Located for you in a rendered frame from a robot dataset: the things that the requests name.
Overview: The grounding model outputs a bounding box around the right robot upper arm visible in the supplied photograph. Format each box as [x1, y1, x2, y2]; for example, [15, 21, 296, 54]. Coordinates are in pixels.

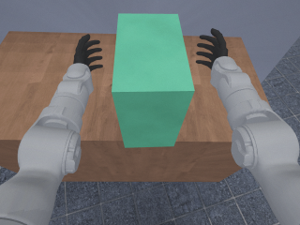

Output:
[231, 120, 300, 225]

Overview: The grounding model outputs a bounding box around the left robot hand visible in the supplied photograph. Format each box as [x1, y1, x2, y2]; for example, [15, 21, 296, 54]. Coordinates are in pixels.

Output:
[73, 34, 103, 72]

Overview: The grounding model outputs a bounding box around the carton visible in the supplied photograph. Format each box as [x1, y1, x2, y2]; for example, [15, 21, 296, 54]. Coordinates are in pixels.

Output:
[112, 13, 195, 148]

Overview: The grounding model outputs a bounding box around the right robot hand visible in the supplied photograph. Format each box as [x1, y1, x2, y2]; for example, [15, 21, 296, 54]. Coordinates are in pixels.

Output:
[196, 28, 228, 70]

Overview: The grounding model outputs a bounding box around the right robot forearm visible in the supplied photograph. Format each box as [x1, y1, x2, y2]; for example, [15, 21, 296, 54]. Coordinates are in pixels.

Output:
[210, 56, 300, 157]

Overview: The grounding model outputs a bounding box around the left robot forearm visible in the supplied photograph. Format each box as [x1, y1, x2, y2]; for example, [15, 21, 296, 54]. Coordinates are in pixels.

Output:
[17, 63, 94, 168]

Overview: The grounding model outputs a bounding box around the left robot upper arm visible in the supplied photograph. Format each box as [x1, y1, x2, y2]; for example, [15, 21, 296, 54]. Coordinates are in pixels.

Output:
[0, 125, 82, 225]

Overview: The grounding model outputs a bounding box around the pedestal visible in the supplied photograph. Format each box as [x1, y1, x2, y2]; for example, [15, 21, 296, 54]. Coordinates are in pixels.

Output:
[0, 31, 270, 182]

